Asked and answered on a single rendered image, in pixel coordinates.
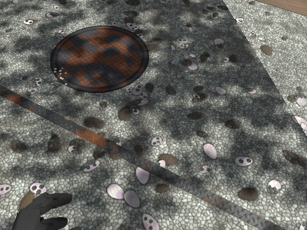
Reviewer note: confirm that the robot left hand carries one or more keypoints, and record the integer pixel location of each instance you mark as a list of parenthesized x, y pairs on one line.
[(29, 218)]

